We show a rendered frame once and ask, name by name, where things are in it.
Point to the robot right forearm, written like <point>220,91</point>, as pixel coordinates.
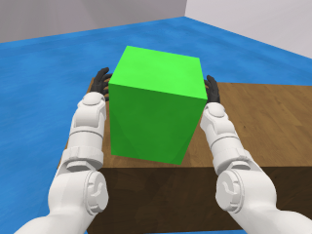
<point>226,147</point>

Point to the right robot upper arm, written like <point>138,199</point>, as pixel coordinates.
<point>250,198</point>

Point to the left robot upper arm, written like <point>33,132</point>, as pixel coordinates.
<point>74,201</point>

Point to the robot right hand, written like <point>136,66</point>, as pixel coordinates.
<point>212,90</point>

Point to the pedestal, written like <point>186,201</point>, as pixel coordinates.
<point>273,123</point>

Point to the robot left forearm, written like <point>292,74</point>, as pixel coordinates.
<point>84,146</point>

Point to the carton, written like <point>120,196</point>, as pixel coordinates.
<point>156,100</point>

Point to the robot left hand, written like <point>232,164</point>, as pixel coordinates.
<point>99,85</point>

